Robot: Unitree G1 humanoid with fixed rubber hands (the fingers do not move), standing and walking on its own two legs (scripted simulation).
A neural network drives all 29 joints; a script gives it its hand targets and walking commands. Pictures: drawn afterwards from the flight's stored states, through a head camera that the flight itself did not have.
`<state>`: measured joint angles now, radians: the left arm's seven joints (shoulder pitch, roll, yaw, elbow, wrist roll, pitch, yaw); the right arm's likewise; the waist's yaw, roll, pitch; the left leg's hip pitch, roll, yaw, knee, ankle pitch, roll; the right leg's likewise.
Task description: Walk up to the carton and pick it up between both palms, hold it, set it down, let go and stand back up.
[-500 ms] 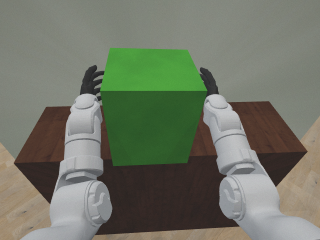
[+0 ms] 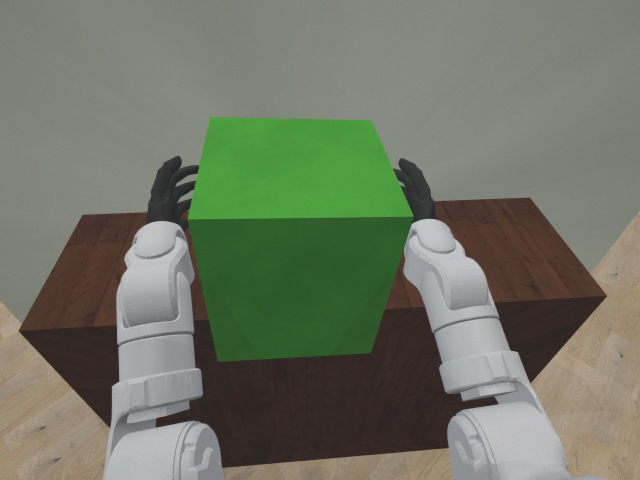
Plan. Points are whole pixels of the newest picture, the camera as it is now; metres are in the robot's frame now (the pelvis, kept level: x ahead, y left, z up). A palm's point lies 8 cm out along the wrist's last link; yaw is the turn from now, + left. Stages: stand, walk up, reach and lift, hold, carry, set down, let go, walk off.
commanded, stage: reach and lift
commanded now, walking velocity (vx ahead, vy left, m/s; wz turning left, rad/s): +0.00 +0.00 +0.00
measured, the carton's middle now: (294, 241) +0.39 +0.01 +0.12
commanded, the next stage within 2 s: hold in 0.70 s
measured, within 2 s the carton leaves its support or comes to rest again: neither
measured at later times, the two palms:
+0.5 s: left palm (170, 216) +0.37 +0.15 +0.19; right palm (421, 219) +0.37 -0.15 +0.17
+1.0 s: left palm (176, 216) +0.37 +0.15 +0.19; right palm (426, 218) +0.37 -0.15 +0.17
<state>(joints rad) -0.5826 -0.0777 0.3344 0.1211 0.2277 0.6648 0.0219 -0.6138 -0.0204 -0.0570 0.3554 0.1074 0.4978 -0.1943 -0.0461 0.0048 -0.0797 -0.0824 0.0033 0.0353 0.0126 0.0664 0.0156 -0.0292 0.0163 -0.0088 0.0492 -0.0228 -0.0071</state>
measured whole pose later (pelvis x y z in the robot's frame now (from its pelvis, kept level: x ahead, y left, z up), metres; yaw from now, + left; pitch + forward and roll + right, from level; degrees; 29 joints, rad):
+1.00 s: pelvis +0.03 -0.01 +0.00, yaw -1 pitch -6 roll +0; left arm -0.51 -0.11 0.34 -0.16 0.27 0.82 -0.06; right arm -0.52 -0.03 0.03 0.12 0.15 0.55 -0.26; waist -0.06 0.00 0.05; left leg 0.12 0.01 0.05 -0.09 0.06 0.00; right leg 0.17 0.03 0.01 -0.05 -0.02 -0.02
